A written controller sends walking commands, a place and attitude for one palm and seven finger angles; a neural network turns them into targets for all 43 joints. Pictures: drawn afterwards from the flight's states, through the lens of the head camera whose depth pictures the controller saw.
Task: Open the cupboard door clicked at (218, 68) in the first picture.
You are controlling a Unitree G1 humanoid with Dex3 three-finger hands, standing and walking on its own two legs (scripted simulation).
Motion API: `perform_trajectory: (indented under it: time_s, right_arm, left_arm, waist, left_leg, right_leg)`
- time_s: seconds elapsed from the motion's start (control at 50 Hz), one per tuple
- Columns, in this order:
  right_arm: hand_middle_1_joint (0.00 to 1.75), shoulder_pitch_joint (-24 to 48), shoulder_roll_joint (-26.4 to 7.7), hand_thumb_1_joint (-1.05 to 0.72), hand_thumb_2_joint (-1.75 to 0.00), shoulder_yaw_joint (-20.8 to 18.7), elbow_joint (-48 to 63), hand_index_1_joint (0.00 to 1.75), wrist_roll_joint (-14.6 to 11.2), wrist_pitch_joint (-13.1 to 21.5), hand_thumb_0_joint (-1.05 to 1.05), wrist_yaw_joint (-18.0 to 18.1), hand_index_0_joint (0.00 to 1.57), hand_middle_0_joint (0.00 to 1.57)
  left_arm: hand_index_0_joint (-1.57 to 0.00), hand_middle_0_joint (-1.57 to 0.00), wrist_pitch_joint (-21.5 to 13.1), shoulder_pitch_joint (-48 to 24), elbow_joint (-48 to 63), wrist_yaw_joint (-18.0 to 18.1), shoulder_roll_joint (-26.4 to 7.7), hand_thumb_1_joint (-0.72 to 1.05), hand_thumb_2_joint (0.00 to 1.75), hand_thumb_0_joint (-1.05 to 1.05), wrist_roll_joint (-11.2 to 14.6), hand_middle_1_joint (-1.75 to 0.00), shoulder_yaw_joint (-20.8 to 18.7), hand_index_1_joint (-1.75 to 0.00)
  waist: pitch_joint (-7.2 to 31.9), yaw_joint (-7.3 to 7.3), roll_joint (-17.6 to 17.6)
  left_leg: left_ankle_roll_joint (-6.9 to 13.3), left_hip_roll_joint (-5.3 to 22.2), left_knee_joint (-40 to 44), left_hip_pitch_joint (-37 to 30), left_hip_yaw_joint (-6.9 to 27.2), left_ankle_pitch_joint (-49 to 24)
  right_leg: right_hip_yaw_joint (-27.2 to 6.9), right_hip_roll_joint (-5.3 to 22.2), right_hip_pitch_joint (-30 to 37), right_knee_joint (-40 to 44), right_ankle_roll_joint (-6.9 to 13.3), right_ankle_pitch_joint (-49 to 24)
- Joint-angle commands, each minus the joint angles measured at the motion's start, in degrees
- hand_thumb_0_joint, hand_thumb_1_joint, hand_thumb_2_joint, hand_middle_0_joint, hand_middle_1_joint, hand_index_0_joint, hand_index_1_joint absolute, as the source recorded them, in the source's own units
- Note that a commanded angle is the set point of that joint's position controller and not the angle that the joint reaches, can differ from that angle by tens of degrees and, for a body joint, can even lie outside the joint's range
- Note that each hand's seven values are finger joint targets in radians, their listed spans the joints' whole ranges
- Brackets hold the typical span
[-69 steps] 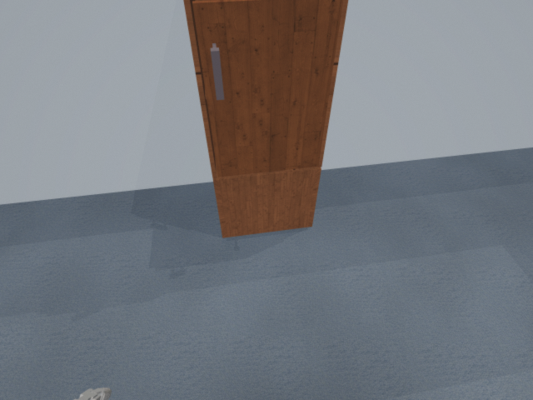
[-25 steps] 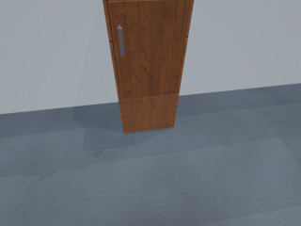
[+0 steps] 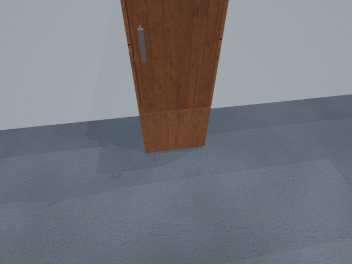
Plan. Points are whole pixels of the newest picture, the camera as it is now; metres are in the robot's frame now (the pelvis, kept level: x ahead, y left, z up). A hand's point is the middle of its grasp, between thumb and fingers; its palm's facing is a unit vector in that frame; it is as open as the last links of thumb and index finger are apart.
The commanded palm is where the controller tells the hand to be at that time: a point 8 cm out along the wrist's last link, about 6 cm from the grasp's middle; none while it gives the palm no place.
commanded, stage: look at it before walking up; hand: left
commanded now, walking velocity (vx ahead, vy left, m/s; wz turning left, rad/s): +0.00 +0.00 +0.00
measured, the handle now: (142, 44) +0.94 +0.20 +0.06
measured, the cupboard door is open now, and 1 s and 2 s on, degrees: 0 0 0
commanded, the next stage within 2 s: turn to face it in 0.06 s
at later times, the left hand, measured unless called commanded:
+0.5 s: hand out of the picture +0.06 +0.23 -0.16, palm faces +0.02 -0.95 -0.31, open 7.4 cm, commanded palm none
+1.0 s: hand out of the picture -0.04 +0.21 -0.19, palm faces +0.15 -0.96 -0.22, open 7.4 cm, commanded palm none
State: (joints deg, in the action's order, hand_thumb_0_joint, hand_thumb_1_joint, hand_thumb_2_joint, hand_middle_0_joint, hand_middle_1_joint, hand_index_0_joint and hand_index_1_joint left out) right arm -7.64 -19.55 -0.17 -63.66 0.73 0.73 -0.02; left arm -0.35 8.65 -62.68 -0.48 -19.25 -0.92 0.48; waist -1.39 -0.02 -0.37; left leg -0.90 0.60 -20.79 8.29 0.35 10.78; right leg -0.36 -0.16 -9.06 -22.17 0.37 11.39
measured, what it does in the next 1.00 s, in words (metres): stands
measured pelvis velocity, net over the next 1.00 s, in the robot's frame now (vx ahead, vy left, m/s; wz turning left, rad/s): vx -0.01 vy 0.01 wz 0.13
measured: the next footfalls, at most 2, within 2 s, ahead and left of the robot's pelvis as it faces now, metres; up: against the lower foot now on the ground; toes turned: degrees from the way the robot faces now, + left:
right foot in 1.30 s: +0.13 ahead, -0.13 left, +0.00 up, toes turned +2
left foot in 1.80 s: +0.37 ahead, +0.04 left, +0.00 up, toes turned +15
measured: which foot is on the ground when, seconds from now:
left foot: down 0.00-1.00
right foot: down 0.00-1.00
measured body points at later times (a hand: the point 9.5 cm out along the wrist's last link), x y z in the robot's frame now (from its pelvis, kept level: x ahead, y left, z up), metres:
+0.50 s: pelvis +0.00 +0.00 -0.01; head +0.00 -0.01 +0.44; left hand +0.06 +0.28 -0.14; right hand +0.08 -0.27 -0.15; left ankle +0.01 +0.13 -0.75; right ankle +0.01 -0.11 -0.75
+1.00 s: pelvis -0.01 +0.01 -0.02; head +0.00 +0.03 +0.43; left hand -0.04 +0.26 -0.18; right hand +0.05 -0.22 -0.16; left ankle +0.00 +0.13 -0.74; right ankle +0.01 -0.11 -0.74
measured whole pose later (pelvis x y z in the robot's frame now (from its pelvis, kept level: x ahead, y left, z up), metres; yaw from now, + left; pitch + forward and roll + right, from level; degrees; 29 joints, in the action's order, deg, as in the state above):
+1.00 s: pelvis -0.01 +0.01 -0.02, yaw +7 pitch +0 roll -1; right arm -15.1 -10.5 -1.7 -59.7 2.0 -1.6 0.4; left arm 2.2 18.0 -61.0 0.9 -12.3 -1.7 -1.7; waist 0.5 0.5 0.7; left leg 0.4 -1.6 -35.5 19.3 4.6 18.3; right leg 6.1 3.1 -15.8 -34.1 -0.4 21.1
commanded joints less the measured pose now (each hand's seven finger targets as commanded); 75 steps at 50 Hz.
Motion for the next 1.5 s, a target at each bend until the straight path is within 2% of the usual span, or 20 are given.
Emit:
perform_trajectory:
  time_s: [0.0,0.2,0.52,0.72,0.84,0.92,0.96,1.0,1.02,1.06,1.16,1.2,1.24,1.26,1.28,1.3,1.32,1.34,1.4,1.48]
  right_arm:
    - [0.3,2.8,-11.5,-0.9,-0.9,-2.0,3.7,0.3,-0.2,1.2,0.0,0.7,0.2,0.2]
    - [0.3,3.4,-11.8,-0.9,-0.9,-2.0,4.0,0.3,-0.2,1.0,0.0,0.7,0.2,0.2]
    - [0.3,-2.2,-2.9,-0.9,-0.9,-1.3,5.5,0.3,-0.1,-1.6,0.0,0.3,0.2,0.2]
    - [0.3,-3.4,-1.9,-0.9,-0.9,-2.5,7.3,0.3,0.0,-1.5,0.0,0.5,0.2,0.2]
    - [0.3,-5.8,1.4,-0.9,-0.9,-2.7,8.5,0.3,0.2,-1.9,0.0,0.6,0.2,0.2]
    - [0.3,-11.1,3.8,-0.9,-0.9,-2.5,6.4,0.3,1.3,-1.8,0.0,0.7,0.2,0.2]
    - [0.3,-13.5,3.3,-0.9,-0.9,-2.5,4.9,0.3,1.6,-1.2,0.0,0.7,0.2,0.2]
    - [0.3,-16.4,-1.1,-0.9,-0.9,-3.6,4.3,0.3,1.4,-0.1,0.0,1.3,0.2,0.2]
    - [0.3,-16.8,-2.1,-0.9,-0.9,-3.9,4.2,0.3,1.3,0.3,0.0,1.6,0.2,0.2]
    - [0.3,-15.8,-1.5,-0.9,-0.9,-3.8,4.6,0.3,1.2,0.9,0.0,1.8,0.2,0.2]
    - [0.3,-15.7,-0.5,-0.9,-0.9,-4.1,3.8,0.3,1.3,1.9,0.0,2.3,0.2,0.2]
    - [0.3,-15.5,-0.4,-0.9,-0.9,-4.4,3.3,0.3,1.3,1.7,0.0,2.3,0.2,0.2]
    - [0.3,-14.3,-0.1,-0.9,-0.9,-4.5,2.9,0.3,1.2,1.5,0.0,2.2,0.2,0.2]
    - [0.3,-14.0,1.1,-0.9,-0.9,-4.4,2.8,0.3,1.0,1.5,0.0,1.9,0.2,0.2]
    - [0.3,-14.1,4.7,-0.9,-0.9,-3.7,3.6,0.3,0.5,1.7,0.0,1.5,0.2,0.2]
    - [0.3,-10.5,6.9,-0.9,-0.9,-2.8,6.3,0.3,0.6,1.8,0.0,1.2,0.2,0.2]
    - [0.3,-7.4,4.7,-0.9,-0.9,-3.6,7.1,0.3,0.9,1.8,0.0,1.0,0.2,0.2]
    - [0.3,-7.0,4.6,-0.9,-0.9,-3.9,6.4,0.3,1.1,1.7,0.0,0.7,0.2,0.2]
    - [0.3,-7.8,6.7,-0.9,-0.9,-4.1,4.6,0.3,1.4,1.0,0.0,0.0,0.2,0.2]
    - [0.3,-7.7,8.1,-0.9,-0.9,-4.1,4.5,0.3,1.2,0.1,0.0,-0.1,0.2,0.2]
  left_arm:
    - [-0.2,-0.2,-1.4,-2.3,4.0,1.1,-12.2,0.9,0.9,0.0,0.2,-0.3,-2.5,-0.3]
    - [-0.2,-0.2,-1.4,-2.5,4.1,1.2,-12.5,0.9,0.9,0.0,0.2,-0.3,-2.7,-0.3]
    - [-0.2,-0.2,1.0,2.1,6.3,2.3,-6.1,0.9,0.9,0.0,0.3,-0.3,-2.6,-0.3]
    - [-0.2,-0.2,1.4,5.9,6.8,2.4,-1.2,0.9,0.9,0.0,0.0,-0.3,-3.2,-0.3]
    - [-0.2,-0.2,1.2,7.5,7.1,2.5,-1.3,0.9,0.9,0.0,-0.3,-0.3,-4.0,-0.3]
    - [-0.2,-0.2,1.3,6.7,6.3,2.0,-0.5,0.9,0.9,0.0,-0.8,-0.3,-3.6,-0.3]
    - [-0.2,-0.2,1.2,6.4,5.6,1.5,1.1,0.9,0.9,0.0,-0.7,-0.3,-3.1,-0.3]
    - [-0.2,-0.2,0.6,7.2,5.8,0.8,3.9,0.9,0.9,0.0,-0.6,-0.3,-2.6,-0.3]
    - [-0.2,-0.2,0.3,6.2,6.2,0.6,3.9,0.9,0.9,0.0,-1.0,-0.3,-2.8,-0.3]
    - [-0.2,-0.2,-0.3,6.9,5.9,0.0,4.2,0.9,0.9,0.0,-1.2,-0.3,-3.1,-0.3]
    - [-0.2,-0.2,-0.8,6.3,6.4,-1.1,6.4,0.9,0.9,0.0,-0.5,-0.3,-3.3,-0.3]
    - [-0.2,-0.2,-1.0,6.7,6.4,-1.2,6.7,0.9,0.9,0.0,-0.3,-0.3,-3.4,-0.3]
    - [-0.2,-0.2,-1.3,11.8,4.2,-1.2,6.7,0.9,0.9,0.0,-0.2,-0.3,-3.9,-0.3]
    - [-0.2,-0.2,-1.6,15.7,2.4,-0.8,5.1,0.9,0.9,0.0,-0.3,-0.3,-4.3,-0.3]
    - [-0.2,-0.2,-2.2,20.3,0.9,-0.1,0.8,0.9,0.9,0.0,-0.8,-0.3,-5.3,-0.3]
    - [-0.2,-0.2,-2.2,23.3,0.4,0.7,-3.7,0.9,0.9,0.0,-0.7,-0.3,-6.1,-0.3]
    - [-0.2,-0.2,-1.8,23.2,0.6,1.0,-2.8,0.9,0.9,0.0,-0.1,-0.3,-5.9,-0.3]
    - [-0.2,-0.2,-2.3,20.1,0.6,1.0,-0.5,0.9,0.9,0.0,-0.2,-0.3,-5.5,-0.3]
    - [-0.2,-0.2,-2.9,15.8,0.9,1.4,5.4,0.9,0.9,0.0,-0.5,-0.3,-3.8,-0.3]
    - [-0.2,-0.2,-3.9,18.6,-0.1,1.7,7.0,0.9,0.9,0.0,-0.5,-0.3,-2.8,-0.3]
  waist:
    - [2.9,-0.01,0.6]
    - [2.6,0.09,0.0]
    - [2.1,0.18,3.8]
    - [0.9,1.13,-3.7]
    - [2.2,0.6,2.3]
    - [1.3,-1.76,7.5]
    - [-2.3,-2.78,-0.3]
    - [-5.3,-3.36,-15.2]
    - [-7.6,-3.69,-14.1]
    - [-6.4,-2.58,-8.6]
    - [-2.6,-2.2,-8.3]
    - [-1.2,-1.86,-8.3]
    - [0.9,0.84,-5.7]
    - [2.2,2.6,-1.8]
    - [3.5,4.6,9.8]
    - [1.9,6.31,20.5]
    - [-0.6,6.3,13.7]
    - [-3.9,4.59,14.1]
    - [-7.7,1.01,4.2]
    - [-7.3,-0.45,5.1]
  left_leg:
    - [2.2,6.0,2.8,-1.1,5.0,-5.7]
    - [2.2,6.0,2.5,-0.7,5.1,-7.3]
    - [0.9,3.0,-7.7,5.9,4.8,-7.0]
    - [4.3,5.6,-1.3,14.6,14.3,2.7]
    - [2.8,1.3,-9.4,15.3,9.0,3.9]
    - [2.5,0.0,-12.2,9.1,4.2,18.3]
    - [3.7,2.3,-4.2,8.3,9.6,24.4]
    - [8.9,12.8,11.8,7.6,29.9,37.2]
    - [11.6,15.6,14.3,6.8,33.6,35.1]
    - [12.2,15.8,13.7,7.0,30.0,29.4]
    - [10.7,12.9,8.5,1.6,18.2,8.6]
    - [9.6,12.5,5.9,2.3,15.9,4.0]
    - [6.7,10.5,-0.2,7.2,11.8,5.6]
    - [4.8,7.9,-6.1,13.0,8.9,8.4]
    - [2.3,3.2,-18.9,24.9,1.8,14.9]
    - [1.2,0.1,-32.6,34.0,-3.6,22.7]
    - [1.7,3.1,-38.8,34.6,-1.2,21.9]
    - [2.1,4.9,-42.0,34.2,-0.2,16.0]
    - [1.3,6.9,-44.7,30.2,-2.0,8.0]
    - [0.1,6.5,-44.0,30.2,-3.8,2.7]
  right_leg:
    - [-6.4,7.0,-0.2,4.7,1.5,-5.7]
    - [-5.6,7.2,0.7,4.0,1.3,-7.4]
    - [-4.7,10.9,-2.7,-0.3,1.6,-4.0]
    - [0.5,6.2,-2.0,-5.9,-0.7,7.9]
    - [-3.1,11.5,-3.6,-1.3,2.0,11.1]
    - [-4.3,11.5,-12.5,4.9,2.5,33.6]
    - [0.3,6.9,-16.4,-1.8,1.3,31.2]
    - [6.9,-0.6,-20.5,-21.4,-0.1,18.9]
    - [3.7,0.7,-24.2,-28.8,0.5,17.1]
    - [0.5,2.8,-24.4,-34.0,0.7,14.9]
    - [2.8,3.0,-19.0,-21.8,-1.1,13.1]
    - [4.0,2.0,-13.4,-14.3,-1.2,12.0]
    - [6.4,0.1,-1.3,-4.3,-1.2,4.1]
    - [4.1,1.5,7.4,-0.8,-0.7,2.2]
    - [-8.0,11.2,17.7,3.6,2.3,11.3]
    - [-23.9,22.4,17.6,10.8,7.0,16.4]
    - [-24.0,22.9,12.2,13.0,9.3,21.8]
    - [-22.0,20.1,7.2,14.1,8.7,23.2]
    - [-12.3,15.8,-0.2,13.2,8.7,10.4]
    - [-5.5,12.8,0.6,12.3,8.4,-7.1]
